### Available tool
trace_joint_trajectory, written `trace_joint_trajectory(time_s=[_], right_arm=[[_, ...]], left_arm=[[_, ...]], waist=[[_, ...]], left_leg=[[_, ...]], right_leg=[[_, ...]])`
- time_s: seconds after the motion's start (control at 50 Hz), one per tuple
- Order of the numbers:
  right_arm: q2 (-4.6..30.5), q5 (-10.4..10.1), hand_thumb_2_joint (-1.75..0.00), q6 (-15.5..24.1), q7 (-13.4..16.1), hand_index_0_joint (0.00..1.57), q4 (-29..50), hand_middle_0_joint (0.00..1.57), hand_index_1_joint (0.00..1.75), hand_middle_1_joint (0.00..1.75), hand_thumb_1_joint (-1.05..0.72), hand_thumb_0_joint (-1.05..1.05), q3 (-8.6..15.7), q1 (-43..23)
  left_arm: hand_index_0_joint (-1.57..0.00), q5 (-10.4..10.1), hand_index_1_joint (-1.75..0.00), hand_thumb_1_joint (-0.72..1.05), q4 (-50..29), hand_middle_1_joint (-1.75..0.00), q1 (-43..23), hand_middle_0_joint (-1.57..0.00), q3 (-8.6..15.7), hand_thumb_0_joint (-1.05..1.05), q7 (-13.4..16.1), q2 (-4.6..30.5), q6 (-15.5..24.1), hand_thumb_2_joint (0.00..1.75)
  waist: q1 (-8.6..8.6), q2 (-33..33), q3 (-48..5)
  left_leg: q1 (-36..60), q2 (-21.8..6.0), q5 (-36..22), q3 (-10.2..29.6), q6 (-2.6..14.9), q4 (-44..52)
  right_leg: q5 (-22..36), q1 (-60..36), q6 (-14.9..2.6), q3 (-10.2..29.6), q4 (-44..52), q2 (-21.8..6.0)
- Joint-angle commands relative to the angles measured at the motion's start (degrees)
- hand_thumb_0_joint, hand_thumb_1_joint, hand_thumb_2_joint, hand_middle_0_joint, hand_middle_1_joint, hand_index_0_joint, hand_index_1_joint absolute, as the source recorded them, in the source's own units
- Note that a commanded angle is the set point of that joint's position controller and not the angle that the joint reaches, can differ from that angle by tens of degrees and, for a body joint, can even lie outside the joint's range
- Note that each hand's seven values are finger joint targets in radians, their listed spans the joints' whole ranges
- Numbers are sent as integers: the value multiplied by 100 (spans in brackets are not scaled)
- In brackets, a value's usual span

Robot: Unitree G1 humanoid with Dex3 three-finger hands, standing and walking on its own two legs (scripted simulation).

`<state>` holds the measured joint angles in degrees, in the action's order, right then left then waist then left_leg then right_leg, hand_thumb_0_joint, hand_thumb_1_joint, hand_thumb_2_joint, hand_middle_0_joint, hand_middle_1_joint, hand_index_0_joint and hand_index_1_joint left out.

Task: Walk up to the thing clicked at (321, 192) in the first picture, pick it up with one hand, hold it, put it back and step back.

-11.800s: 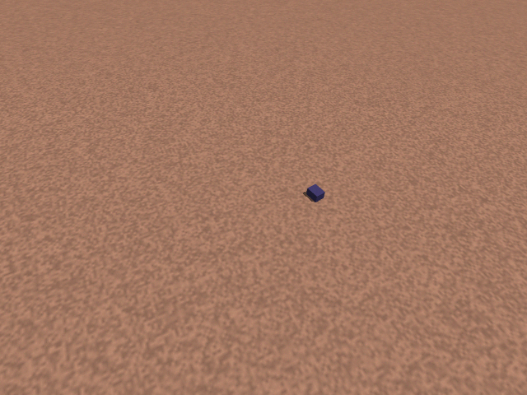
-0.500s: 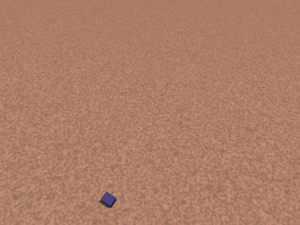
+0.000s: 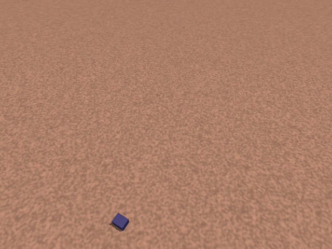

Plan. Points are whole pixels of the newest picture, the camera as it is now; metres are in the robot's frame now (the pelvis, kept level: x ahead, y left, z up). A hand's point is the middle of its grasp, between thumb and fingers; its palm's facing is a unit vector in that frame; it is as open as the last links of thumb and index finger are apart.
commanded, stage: stand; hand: left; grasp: from above
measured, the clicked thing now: (120, 221) +0.43 +0.25 -0.76
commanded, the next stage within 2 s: rise first in 0.02 s
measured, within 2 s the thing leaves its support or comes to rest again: neither
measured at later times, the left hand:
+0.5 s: hand out of the picture +0.13 +0.26 -0.18, palm faces -0.04 -0.90 -0.43, open 11.3 cm
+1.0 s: hand out of the picture +0.12 +0.27 -0.25, palm faces -0.08 -0.79 -0.61, open 14.1 cm
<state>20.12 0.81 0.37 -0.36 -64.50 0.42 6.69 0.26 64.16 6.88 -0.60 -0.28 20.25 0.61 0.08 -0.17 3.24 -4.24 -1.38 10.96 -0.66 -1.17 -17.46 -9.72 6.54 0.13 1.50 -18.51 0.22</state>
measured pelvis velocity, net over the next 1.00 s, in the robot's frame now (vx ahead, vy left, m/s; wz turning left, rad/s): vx -0.01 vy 0.01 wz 0.03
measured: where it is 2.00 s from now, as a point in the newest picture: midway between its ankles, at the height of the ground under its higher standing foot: outside the picture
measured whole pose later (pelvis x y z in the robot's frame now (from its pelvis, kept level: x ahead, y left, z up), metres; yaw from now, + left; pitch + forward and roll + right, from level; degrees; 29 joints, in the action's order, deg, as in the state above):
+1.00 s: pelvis -0.01 +0.01 -0.09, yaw +2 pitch +18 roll -2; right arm 12.5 0.1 5.6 3.3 -33.7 1.1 11.1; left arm 17.5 31.7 8.4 5.8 13.0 13.8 -22.0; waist 0.9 -0.6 -7.4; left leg -51.7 -0.7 31.4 2.6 -0.4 -65.3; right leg -28.9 51.3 0.9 -1.1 -62.5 -0.2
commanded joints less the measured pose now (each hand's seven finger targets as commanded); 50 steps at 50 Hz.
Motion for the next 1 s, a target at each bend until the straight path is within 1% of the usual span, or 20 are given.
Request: trace_joint_trajectory(time_s=[0.0,0.08,0.1,0.12,0.14,0.16,0.18,0.2,0.22,0.24,0.28,0.36,0.4,0.46,0.5,0.58,0.78,0.84,0.92,0.98], right_arm=[[1193,-37,-90,113,73,20,318,20,30,30,-90,0,212,-150],[1218,-33,-90,103,72,20,342,20,30,30,-90,0,227,-204],[1183,-35,-91,98,73,20,324,20,30,30,-90,0,207,-146],[187,-422,-90,409,182,20,1918,20,30,30,-91,0,-97,-126],[389,-425,-90,432,239,20,1644,20,30,30,-90,0,-28,146],[612,-442,-90,363,292,20,1612,20,30,30,-88,0,108,361],[589,-372,-90,340,286,20,1716,20,30,30,-91,0,179,462],[536,-349,-90,353,288,20,1870,20,30,30,-90,0,227,501],[556,-257,-91,400,288,20,2042,20,30,30,-93,0,326,565],[534,-218,-91,417,272,20,2075,20,30,30,-95,0,396,779],[482,-199,-90,455,219,20,2454,20,30,30,-92,0,451,790],[438,-259,-91,450,172,20,2940,20,30,30,-94,0,462,648],[405,-245,-91,505,153,20,3164,20,30,30,-92,0,445,578],[307,-213,-91,575,135,20,3303,20,30,30,-94,0,419,647],[272,-199,-91,642,142,20,3390,20,30,30,-95,0,419,643],[239,-157,-90,732,162,20,3558,20,30,30,-92,0,429,682],[142,-103,-89,754,359,20,3696,20,30,30,-87,0,425,687],[79,-99,-89,739,400,20,3724,20,30,30,-86,0,413,617],[61,-109,-88,749,434,20,3721,20,30,30,-84,0,391,642],[51,-107,-88,786,459,20,3648,20,30,30,-85,0,354,568]], left_arm=[[-20,10,-30,90,-334,-30,-203,-20,246,0,97,1264,135,90],[-20,29,-30,90,-343,-30,-171,-20,244,0,100,1261,141,90],[-12,17,-38,82,-333,-38,-205,-12,251,0,103,1264,139,98],[-17,-236,-46,79,-2343,-46,-2215,-19,220,0,183,139,651,94],[-19,-202,-54,72,-1995,-54,-2794,-20,474,0,239,695,611,91],[-19,-10,-62,64,-668,-62,-1307,-19,809,0,255,1249,361,90],[-18,150,-70,56,-391,-70,-1315,-17,849,0,166,1227,239,90],[-15,285,-78,48,-581,-78,-1841,-13,868,0,75,1274,238,92],[-12,469,-86,40,-596,-86,-1716,-11,1001,0,39,1354,252,95],[-12,657,-93,32,-305,-94,-905,-10,1127,0,35,1269,155,96],[-9,821,-98,16,-801,-100,-549,-7,1248,0,100,1236,30,97],[-8,971,-104,-16,-1261,-105,-619,-7,1009,0,291,764,-607,100],[-9,1027,-107,-32,-1663,-108,-846,-8,1071,0,398,848,-808,97],[-11,1116,-108,-56,-1953,-108,-719,-10,1020,0,500,636,-1017,98],[-11,1237,-108,-60,-2306,-108,-871,-11,1059,0,580,723,-1038,99],[-9,1537,-107,-59,-2831,-107,-556,-10,1143,0,804,666,-1181,99],[-7,1655,-106,-56,-3891,-106,71,-8,1053,0,1256,394,-1893,100],[-7,1708,-105,-53,-3932,-105,221,-7,985,0,1343,285,-2056,98],[-6,1853,-104,-51,-3932,-104,244,-6,949,0,1488,273,-2204,98],[-6,2035,-103,-54,-3659,-103,-291,-6,858,0,1641,235,-2243,99]], waist=[[26,41,-411],[14,-15,-520],[25,33,-410],[641,-31,10],[405,182,-320],[209,81,-207],[242,322,-433],[201,247,-620],[126,247,-1081],[-39,73,-1397],[-240,-255,-1807],[-14,-113,-1537],[4,6,-1488],[58,16,-1483],[49,-56,-1471],[45,-355,-1871],[118,-344,-2479],[97,-326,-2647],[109,-213,-2571],[189,-283,-2480]], left_leg=[[63,-641,-731,463,203,233],[128,-650,-812,449,218,187],[10,-629,-757,464,215,230],[-979,182,10,-198,214,-300],[-961,203,108,-211,250,-404],[-1107,214,130,-235,213,-440],[-1293,230,87,-200,246,-730],[-1429,225,7,-171,251,-934],[-1457,243,-167,-158,237,-1141],[-1569,272,-394,-117,192,-1326],[-1675,327,-622,-104,129,-1506],[-1831,255,-489,11,100,-1554],[-2070,236,-217,25,116,-1780],[-2436,215,80,46,116,-2115],[-2672,185,306,72,100,-2303],[-2873,105,200,172,64,-2752],[-3314,72,-450,199,74,-3553],[-3493,111,-624,178,89,-3778],[-3769,115,-407,187,96,-3967],[-4130,111,-177,197,82,-4206]], right_leg=[[896,-16,-175,529,264,-725],[1047,-67,-176,511,244,-740],[1021,-55,-170,531,258,-732],[276,1154,-31,-107,-106,-44],[11,757,12,-137,-99,-78],[-187,769,-47,-188,-157,-44],[-175,958,-60,-179,-356,-46],[-21,1090,-73,-185,-610,-54],[205,968,-69,-174,-865,-80],[379,1005,-107,-209,-1096,-66],[510,894,-137,-215,-1331,-43],[231,1352,-133,-310,-1413,60],[-59,1606,-107,-335,-1574,61],[-363,2026,-98,-332,-1900,62],[-594,2331,-103,-327,-2136,58],[-540,2815,-149,-312,-2740,65],[8,3142,-155,-301,-3460,65],[209,3176,-162,-305,-3614,80],[20,3370,-173,-344,-3757,50],[-205,3806,-206,-365,-4039,46]])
